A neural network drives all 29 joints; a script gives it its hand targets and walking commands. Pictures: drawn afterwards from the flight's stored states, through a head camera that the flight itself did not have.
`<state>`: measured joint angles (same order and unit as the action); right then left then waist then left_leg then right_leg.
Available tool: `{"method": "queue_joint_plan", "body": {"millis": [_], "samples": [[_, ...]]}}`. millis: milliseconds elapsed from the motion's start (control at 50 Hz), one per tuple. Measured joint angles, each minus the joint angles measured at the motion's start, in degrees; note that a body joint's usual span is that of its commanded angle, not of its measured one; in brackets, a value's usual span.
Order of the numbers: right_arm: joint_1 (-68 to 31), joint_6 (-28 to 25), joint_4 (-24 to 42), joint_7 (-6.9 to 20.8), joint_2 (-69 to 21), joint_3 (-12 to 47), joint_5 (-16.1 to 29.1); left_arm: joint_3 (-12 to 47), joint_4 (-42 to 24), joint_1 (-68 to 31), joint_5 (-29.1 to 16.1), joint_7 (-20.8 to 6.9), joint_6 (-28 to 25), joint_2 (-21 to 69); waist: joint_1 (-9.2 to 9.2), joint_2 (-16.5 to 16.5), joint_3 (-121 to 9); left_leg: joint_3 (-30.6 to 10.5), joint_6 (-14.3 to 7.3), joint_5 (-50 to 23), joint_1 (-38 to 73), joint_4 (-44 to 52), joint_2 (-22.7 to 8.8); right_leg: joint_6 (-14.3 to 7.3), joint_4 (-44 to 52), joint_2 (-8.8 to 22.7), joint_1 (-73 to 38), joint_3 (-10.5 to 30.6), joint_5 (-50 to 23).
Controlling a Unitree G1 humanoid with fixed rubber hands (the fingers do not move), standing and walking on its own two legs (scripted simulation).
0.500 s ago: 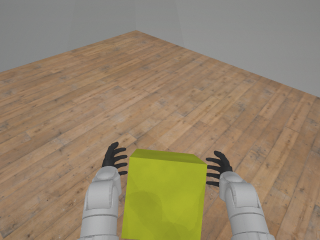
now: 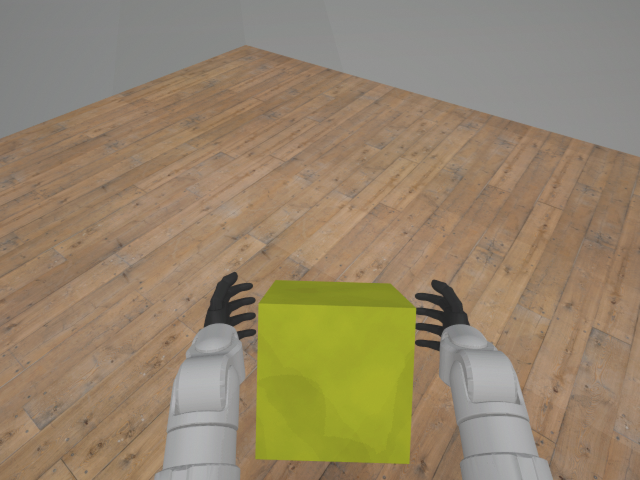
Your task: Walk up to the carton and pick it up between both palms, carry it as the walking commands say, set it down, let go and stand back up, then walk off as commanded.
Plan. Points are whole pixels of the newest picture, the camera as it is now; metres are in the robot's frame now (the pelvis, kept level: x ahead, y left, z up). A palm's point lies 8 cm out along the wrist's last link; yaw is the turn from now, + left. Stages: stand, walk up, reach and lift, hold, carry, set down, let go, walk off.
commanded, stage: carry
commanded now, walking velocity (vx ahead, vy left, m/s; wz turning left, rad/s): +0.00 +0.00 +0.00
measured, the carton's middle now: (332, 358) +0.34 -0.01 -0.10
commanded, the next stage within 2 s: none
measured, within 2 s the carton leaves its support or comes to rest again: neither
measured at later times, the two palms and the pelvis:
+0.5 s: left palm out of the picture +0.13 +0.10 +0.06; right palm out of the picture +0.10 -0.19 +0.04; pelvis -0.17 -0.03 +0.00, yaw -1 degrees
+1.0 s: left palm out of the picture +0.01 +0.05 +0.04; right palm out of the picture -0.03 -0.24 +0.02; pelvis -0.29 -0.07 +0.00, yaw -4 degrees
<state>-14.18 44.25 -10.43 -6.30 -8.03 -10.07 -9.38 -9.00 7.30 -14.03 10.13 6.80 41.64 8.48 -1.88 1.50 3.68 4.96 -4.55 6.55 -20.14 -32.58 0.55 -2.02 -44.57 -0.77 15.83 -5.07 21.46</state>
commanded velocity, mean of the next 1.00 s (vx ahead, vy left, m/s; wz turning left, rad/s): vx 0.00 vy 0.00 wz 0.00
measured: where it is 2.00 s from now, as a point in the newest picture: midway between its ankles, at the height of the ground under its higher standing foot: outside the picture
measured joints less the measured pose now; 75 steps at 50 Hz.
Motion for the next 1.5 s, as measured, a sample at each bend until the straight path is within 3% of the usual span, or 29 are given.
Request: {"method": "queue_joint_plan", "body": {"millis": [100, 180, 220, 260, 320, 400, 500, 580, 640, 700, 760, 800, 860, 900, 920, 960, 1020, 1060, 1100, 1140, 1240, 1500], "samples": [[-0.9, -0.3, -2.2, 0.0, 0.0, 0.0, 0.0, -0.7, 0.0, 0.0, 0.0, 0.0, 0.4, 0.0, 3.43, 0.0, -2.8, 0.8, 0.0, -6.0, -3.1, 4.7, 0.0, -1.1, -6.9, -1.0, 0.1, 0.0, 2.7], [-2.1, -0.4, -2.3, 0.0, 0.0, 0.0, -0.3, -1.0, -0.1, 0.0, 0.0, 0.0, -0.7, 0.0, 6.13, 0.1, -4.3, 2.0, 0.3, -11.9, -7.5, 9.5, 0.1, -1.6, 3.8, -1.9, -1.5, 0.1, 4.0], [-1.6, -0.6, -2.4, 0.0, 0.1, 0.1, -0.3, -1.0, 0.1, 0.2, 0.0, -0.3, -0.5, 0.0, 6.49, 1.7, -2.4, 1.5, 2.0, -7.7, -7.7, 8.8, -1.0, -2.5, 5.4, -3.0, -1.6, -0.5, 0.8], [0.7, -0.6, -2.5, 0.5, -0.1, 0.5, -0.2, -1.0, 0.3, 0.6, 0.0, -0.6, 0.9, -0.1, 6.67, 0.5, -2.0, 1.6, 2.6, 0.2, -9.2, -2.1, -1.0, -3.2, 5.7, -2.4, -1.6, -0.6, -0.6], [1.9, -0.5, -3.8, 0.8, -0.1, 0.6, -0.3, -1.0, 0.8, 0.6, 0.0, -0.6, 1.5, -0.1, 5.05, -1.3, -2.2, 1.5, 2.6, 3.9, -7.1, -15.4, -1.0, -3.4, 6.1, -1.2, -1.5, -0.6, -2.2], [0.6, -0.5, -3.4, 0.4, 0.0, 0.6, -0.3, -1.1, 0.8, 0.4, 0.0, -0.5, -0.2, -0.1, 1.53, -1.0, -2.1, 1.5, 2.5, 10.7, 4.4, -3.5, -0.9, -3.2, 6.2, -0.9, 0.3, -0.8, -4.3], [-0.9, 0.1, -3.5, 0.2, 0.2, 0.6, -0.3, -1.3, 1.0, 0.3, 0.4, -0.5, -0.7, -0.1, -0.83, -1.6, -1.5, 1.7, 2.4, 4.5, 4.0, -1.1, -0.5, -2.9, 8.1, -0.5, 0.5, -0.8, -6.9], [-1.3, 0.2, -3.8, 0.2, 0.2, 0.6, -0.3, -1.5, 1.0, 0.3, 0.6, -0.5, -0.4, -0.1, -0.03, -0.8, -1.4, 1.7, 2.4, 4.0, 3.0, -2.6, -1.2, -3.0, 5.2, -1.0, 2.1, -0.8, -3.6], [-1.7, 0.3, -4.2, 0.2, 0.2, 0.6, -0.3, -1.8, 1.3, 0.3, 0.6, -0.6, -0.5, -0.1, 1.87, 0.1, -1.4, 1.7, 2.4, 4.8, 0.5, -6.3, -1.7, -3.5, 1.9, -1.3, 4.4, -0.8, -3.7], [-0.9, 0.3, -5.2, 0.3, 0.2, 0.6, -0.3, -2.0, 2.5, 0.3, 0.5, -0.6, -0.2, -0.1, 4.08, -0.4, -1.4, 1.8, 2.4, 12.0, -4.0, -20.1, -1.6, -5.6, 1.4, -1.1, 6.1, -0.8, -8.4], [0.6, 0.5, -6.0, 0.4, 0.2, 0.6, -0.3, -2.0, 4.1, 0.5, 0.5, -0.6, 0.7, -0.1, 4.31, -1.2, -1.5, 1.7, 2.4, 12.2, -3.7, -32.6, -1.4, -5.2, 3.5, -1.6, 6.4, -0.9, -10.4], [1.2, 0.7, -6.0, 0.4, 0.2, 0.6, -0.3, -2.0, 4.7, 0.4, 0.6, -0.6, 0.8, -0.1, 3.63, -1.2, -1.6, 1.7, 2.4, 15.2, 0.8, -28.4, -1.1, -4.5, 6.8, -2.5, 6.6, -0.9, -13.0], [0.7, 0.7, -5.1, 0.4, 0.2, 0.6, -0.3, -2.0, 4.7, 0.4, 0.6, -0.6, -0.2, -0.1, 2.05, -1.2, -1.6, 1.6, 2.4, 21.8, 10.1, -11.1, -0.2, -4.3, 12.5, -4.5, 7.5, -1.2, -17.9], [0.2, 0.1, -5.1, 0.4, 0.2, 0.6, -0.3, -2.0, 4.8, 0.4, 0.6, -0.6, -1.4, -0.2, 1.03, -3.7, -0.5, 2.0, 2.0, 19.5, 11.5, -5.8, 0.7, -1.2, 13.7, -4.2, 8.0, -0.4, -17.1], [0.2, 0.1, -5.2, 0.4, 0.2, 0.6, -0.3, -2.0, 4.9, 1.0, 0.6, -0.6, -1.4, -0.2, 0.33, -3.6, -0.5, 1.9, 1.8, 17.9, 11.4, -5.4, 0.4, 1.1, 10.4, -4.3, 8.8, -0.4, -12.8], [0.3, 0.0, -5.3, 0.4, 0.2, 0.6, -0.3, -2.0, 4.9, 1.4, 0.6, -0.8, -0.9, -0.3, -0.57, -2.3, -0.5, 1.9, 1.6, 16.1, 11.3, -5.0, -0.7, 2.3, -3.4, -4.2, 10.3, -0.3, -7.2], [0.5, -0.7, -5.1, 0.7, 0.2, 0.6, -0.3, -2.0, 4.8, 1.3, 0.6, -0.9, -1.3, -0.3, -0.56, -1.9, -4.0, 2.1, 1.9, 14.9, 7.3, -5.3, -1.1, 0.6, -11.1, -1.8, 10.0, 1.0, -6.1], [-1.0, -1.0, -4.7, 0.4, 0.1, 0.6, -0.3, -2.3, 4.8, 0.7, 1.0, -0.9, -2.8, -0.3, -0.2, -2.0, -5.6, 2.1, 2.6, 14.5, 3.3, -6.7, -1.0, 0.2, -3.8, 0.6, 7.2, 1.1, -5.1], [-2.7, -1.3, -4.3, -0.1, 0.3, 0.6, -0.3, -2.4, 4.8, 0.6, 1.0, -0.9, -4.4, -0.3, 0.38, -1.6, -5.7, 2.0, 3.3, 14.0, 0.6, -7.6, -1.3, -1.9, 2.8, 0.1, 5.5, 1.0, 0.6], [-2.8, -1.5, -3.4, -0.2, 0.4, 0.9, -0.2, -2.4, 4.9, 0.9, 1.0, -0.9, -3.8, -0.3, 1.06, -1.0, -4.4, 2.0, 3.5, 13.4, 0.9, -6.7, -1.9, -3.2, 3.1, -0.4, 5.9, 0.7, -2.5], [-1.3, -1.5, -2.5, 0.4, 0.4, 1.2, -0.2, -2.4, 4.9, 1.3, 1.0, -1.1, -1.7, -0.3, 1.26, -1.1, -4.4, 2.0, 3.5, 10.5, 1.4, -4.8, -1.8, -3.7, 3.7, -0.5, 5.9, 0.7, -3.3], [0.1, -1.5, -2.1, 0.7, 0.4, 1.2, -0.3, -2.4, 4.9, 1.3, 1.0, -1.9, 0.1, -0.3, -0.67, -1.0, -4.4, 2.0, 3.5, 10.9, 1.5, -5.5, -1.8, -4.1, 5.6, -1.0, 5.9, 0.7, -6.8]]}}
